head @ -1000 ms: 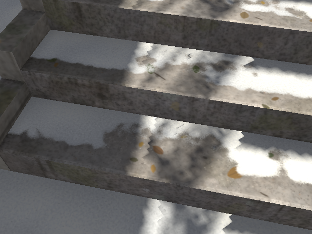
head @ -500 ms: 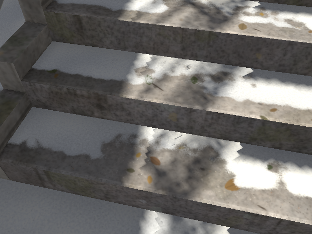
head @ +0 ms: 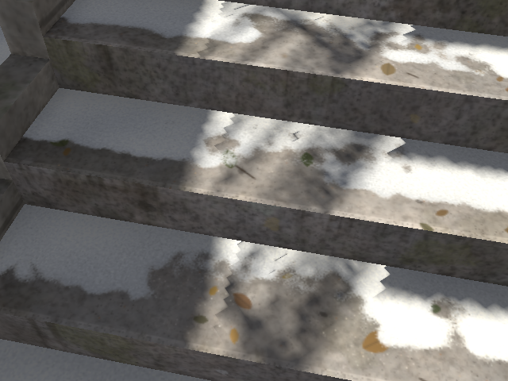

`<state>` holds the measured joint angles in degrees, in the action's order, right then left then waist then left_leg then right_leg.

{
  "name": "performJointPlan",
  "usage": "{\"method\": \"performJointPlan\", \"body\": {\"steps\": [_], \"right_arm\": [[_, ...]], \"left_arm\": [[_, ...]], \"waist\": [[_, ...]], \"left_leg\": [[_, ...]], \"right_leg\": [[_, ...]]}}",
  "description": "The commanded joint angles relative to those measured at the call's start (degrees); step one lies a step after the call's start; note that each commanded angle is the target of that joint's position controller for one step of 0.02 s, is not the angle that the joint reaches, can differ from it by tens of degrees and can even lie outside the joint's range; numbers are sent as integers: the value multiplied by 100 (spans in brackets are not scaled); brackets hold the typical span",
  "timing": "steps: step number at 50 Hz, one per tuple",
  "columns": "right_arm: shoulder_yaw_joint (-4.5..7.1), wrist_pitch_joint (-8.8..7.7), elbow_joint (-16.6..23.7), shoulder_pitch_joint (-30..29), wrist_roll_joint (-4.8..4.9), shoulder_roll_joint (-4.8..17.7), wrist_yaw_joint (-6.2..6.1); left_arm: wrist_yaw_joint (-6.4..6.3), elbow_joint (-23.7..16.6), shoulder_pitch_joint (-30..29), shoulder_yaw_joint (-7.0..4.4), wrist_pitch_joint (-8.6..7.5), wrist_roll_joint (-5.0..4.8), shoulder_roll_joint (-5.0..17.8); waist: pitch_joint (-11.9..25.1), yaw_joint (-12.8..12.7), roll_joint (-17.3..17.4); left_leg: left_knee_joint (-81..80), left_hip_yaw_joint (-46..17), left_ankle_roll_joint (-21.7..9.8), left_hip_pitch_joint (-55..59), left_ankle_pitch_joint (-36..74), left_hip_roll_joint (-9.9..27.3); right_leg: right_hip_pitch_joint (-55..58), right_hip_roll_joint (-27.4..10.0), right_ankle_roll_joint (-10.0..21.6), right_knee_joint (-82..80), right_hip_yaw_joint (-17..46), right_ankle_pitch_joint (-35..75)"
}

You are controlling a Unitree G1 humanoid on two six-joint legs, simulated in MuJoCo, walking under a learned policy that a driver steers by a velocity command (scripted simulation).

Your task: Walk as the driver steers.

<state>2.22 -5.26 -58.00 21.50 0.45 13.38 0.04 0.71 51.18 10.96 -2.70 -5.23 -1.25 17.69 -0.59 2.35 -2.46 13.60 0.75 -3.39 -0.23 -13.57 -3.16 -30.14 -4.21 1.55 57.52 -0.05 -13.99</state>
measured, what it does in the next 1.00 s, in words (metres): climbs: right foot, then left foot 0.17 m higher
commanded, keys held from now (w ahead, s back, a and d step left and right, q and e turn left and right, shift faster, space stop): w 0.74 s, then w+e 0.26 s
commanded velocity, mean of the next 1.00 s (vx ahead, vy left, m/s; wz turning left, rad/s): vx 0.48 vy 0.00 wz -0.06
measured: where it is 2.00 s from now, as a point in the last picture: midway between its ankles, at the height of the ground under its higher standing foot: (239, 169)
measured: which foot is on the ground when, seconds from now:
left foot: down 0.00-0.24, up 0.26-0.82, down 0.84-1.00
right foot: up 0.00-0.22, down 0.24-0.84, up 0.86-1.00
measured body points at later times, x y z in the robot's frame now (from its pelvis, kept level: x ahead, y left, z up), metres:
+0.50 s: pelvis +0.25 -0.05 +0.00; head +0.27 -0.07 +0.45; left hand +0.22 +0.21 -0.14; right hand +0.37 -0.30 -0.14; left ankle +0.27 +0.08 -0.61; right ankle +0.25 -0.13 -0.75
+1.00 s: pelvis +0.54 +0.05 +0.09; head +0.56 +0.05 +0.54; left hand +0.62 +0.30 -0.05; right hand +0.65 -0.19 -0.04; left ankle +0.62 +0.12 -0.58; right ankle +0.43 -0.09 -0.42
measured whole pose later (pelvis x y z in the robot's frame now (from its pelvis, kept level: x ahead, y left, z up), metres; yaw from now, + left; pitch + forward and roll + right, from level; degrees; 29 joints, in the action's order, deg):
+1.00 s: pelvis +0.54 +0.05 +0.09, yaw -5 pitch +2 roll +2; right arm 0.8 -2.0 -50.0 8.3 -3.0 10.0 1.2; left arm 2.7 51.4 15.3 -3.6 -4.4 1.1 13.1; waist -0.8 -1.7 -2.6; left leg 58.3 13.2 -5.7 -36.4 -24.0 2.6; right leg -37.1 0.7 8.3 100.8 7.1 0.5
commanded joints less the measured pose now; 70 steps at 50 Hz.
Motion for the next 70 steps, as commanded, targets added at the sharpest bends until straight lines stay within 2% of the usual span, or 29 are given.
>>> {"method": "performJointPlan", "body": {"steps": [1, 6, 11, 12, 13, 14, 15, 17, 18, 19, 22, 28, 33, 36, 39, 41, 42, 43, 44, 45, 47, 48, 50, 53, 56, 64, 66, 68, 70], "right_arm": [[104, 9, 281, -78, -12, 847, -80], [175, -17, 190, 233, 20, 1168, -150], [222, 136, 415, -369, 45, 1192, -144], [174, 122, 469, -351, -37, 1118, -126], [-100, 27, 536, 511, -194, 90, -19], [-59, -106, 351, 505, 62, 426, 37], [57, -189, 543, -32, 249, 871, 75], [88, -172, 704, -687, 169, 920, -9], [-48, 29, 653, -421, -468, 473, 64], [-66, 161, 551, -161, -528, 310, 124], [-85, 350, 597, -112, -368, 215, 166], [-168, 466, 1535, -1941, -352, -35, -48], [-419, 351, 2674, -3497, -311, -457, -177], [-647, 316, 3448, -4235, -270, -667, -99], [-730, 485, 3179, -2998, -107, -810, 28], [-349, 447, 2554, -907, -100, -193, -25], [-170, 402, 2298, 18, -223, 107, -50], [62, 298, 1891, 509, -290, 726, -93], [264, 369, 1691, 695, -327, 1397, -128], [291, 402, 1600, -92, -256, 1219, -61], [92, 350, 1258, -1238, -204, 244, 3], [-35, 231, 1029, -1268, -219, -211, 5], [-265, 169, 542, -900, -483, -632, 305], [-232, 99, 145, -903, -539, -344, 424], [-351, -8, -16, -726, -671, -395, 314], [-571, -21, -794, 1339, -1069, -118, 334], [-564, -13, -884, 1610, -1043, -9, 357], [-464, -37, -307, 446, -666, 331, 502], [-249, -461, -63, 536, -296, 1133, 297]], "left_arm": [[60, -583, -814, 30, -75, 62, 146], [45, -915, -1554, 161, -46, 24, 67], [9, -400, 288, -176, -3, 87, 730], [-33, -128, 1257, -273, 30, 61, 886], [-31, -12, 1532, -348, 41, 172, 1469], [6, 13, 1563, -266, 21, 221, 1035], [25, -84, 933, -194, -30, 167, 772], [64, -265, 94, -39, -64, 209, 318], [-17, 34, 271, -20, -2, 360, 224], [-16, 124, 429, 10, -7, 352, 152], [50, 378, 835, 4, -111, 287, 159], [-153, 858, 2217, -19, 1, 254, 109], [-248, 1203, 2660, 46, -150, 350, 89], [-315, 1440, 2566, 179, -9, 180, -120], [-295, 1071, 2029, 270, 140, 2, -166], [-111, 844, 1791, 3, -39, 62, 904], [-29, 824, 1592, -146, -137, -64, 1174], [107, 544, 1758, -76, -251, -204, 555], [193, 303, 1671, -104, -245, 10, 148], [166, 214, 1624, -160, -151, 212, -216], [25, -235, 1026, -83, 93, 443, -705], [-75, -417, 831, -52, 189, 486, -856], [567, -73, 966, 127, 52, 122, -958], [668, -65, 857, 111, 64, 120, -650], [706, -10, 497, 99, 148, 66, -412], [357, -933, -1875, 416, 191, 7, -437], [251, -1083, -2196, 384, 332, 1, -509], [360, -1202, -2491, 443, 630, 114, -568], [431, -1159, -1661, 279, 630, 47, -368]], "waist": [[-521, 34, 610], [-560, 144, 803], [593, -1044, 898], [1065, -1437, 684], [1654, -723, -1414], [1946, -973, -1027], [860, -801, -588], [13, -482, 169], [-246, -59, 465], [-126, -5, 248], [172, 60, -221], [-433, -521, -336], [-815, -727, -42], [-1042, -734, -21], [143, -388, 175], [1939, 659, -947], [2565, 1216, -1029], [2792, 1070, 633], [3268, 873, 1962], [2849, 331, 1157], [702, -346, 307], [155, -532, 414], [-172, -269, 407], [169, -689, 148], [495, -721, 806], [437, -48, 299], [491, -72, 737], [421, -409, 635], [413, -943, 1140]], "left_leg": [[-773, -817, -755, 75, 1901, 1278], [-835, -547, -702, -276, 2349, 1368], [1718, -226, -309, 95, 5355, 1293], [3127, -194, -151, -1056, 4104, 1038], [5605, -100, 219, -3106, -1043, -19], [6631, -1036, 131, -3734, -1955, -97], [6827, -915, 37, -4260, -1507, 265], [6601, -557, 49, -4027, -539, 795], [6134, -466, 58, -3233, -109, 838], [6255, -264, 102, -2838, -101, 721], [6913, 24, 192, -3254, -45, 603], [9592, 33, 240, -7009, -968, 800], [10941, -59, -113, -9576, -2385, 887], [9139, 233, -252, -8773, -2608, 1170], [6215, 1202, -390, -3804, -837, 642], [5670, 956, -443, -1615, -621, 11], [4742, 282, -555, -746, -611, 93], [3276, -2056, -880, 457, -740, 1490], [1214, -4687, -958, 482, -160, 2636], [874, -5017, -795, -330, -1253, 2766], [963, -3539, -632, -2272, -3209, 2452], [1118, -2814, -487, -2854, -2779, 2244], [839, -2101, -506, -2960, -820, 2040], [667, -565, -372, -2446, -310, 1866], [313, 313, -300, -2181, 400, 1489], [77, 758, -316, 771, 3151, 1966], [41, 972, -286, 1029, 4043, 1966], [-523, 1637, -239, -536, 5189, 1940], [168, 1724, 59, -1285, 9556, 2099]], "right_leg": [[-1070, -141, -250, -782, -147, 630], [67, 245, -188, -2375, -309, 1519], [2162, 650, 465, -2691, -351, 1158], [3762, 230, 597, -2695, 102, 1128], [5334, -1502, 1518, -3036, 2852, 1037], [5181, -1779, 1848, -4134, 4438, -509], [4316, -1637, 1655, -4393, 3777, -1253], [2708, -1279, 1435, -4755, 2611, -481], [1671, -979, 1136, -4694, 1780, 754], [1357, -823, 1108, -4642, 1274, 1732], [1370, -699, 1276, -4398, 703, 3059], [2909, -1238, 1827, -4877, 1799, -516], [3862, -1513, 1393, -5069, 1676, -845], [2976, -1053, 975, -5834, 900, -213], [1492, -527, 1079, -6089, -130, 4486], [2510, -916, 885, -3621, 3, 9497], [2721, -903, 649, -2074, 14, 9339], [927, -129, 307, -30, 85, 5837], [284, 978, 193, 2497, 548, 369], [-211, 691, 234, 4147, 1398, 545], [-1087, 95, 272, 4764, 538, 1266], [-1392, 35, 369, 5042, 583, 1233], [-2348, 613, 1407, 6021, 1888, 2067], [-3526, 657, 1708, 6064, 1664, 1998], [-4002, 733, 1492, 7461, 954, 1780], [-6267, 408, 1260, 5376, 493, 1043], [-6195, 431, 1101, 4793, 171, 1033], [-4051, 249, 988, 3161, -900, -179], [-1494, 989, 619, 2532, -1479, -494]]}}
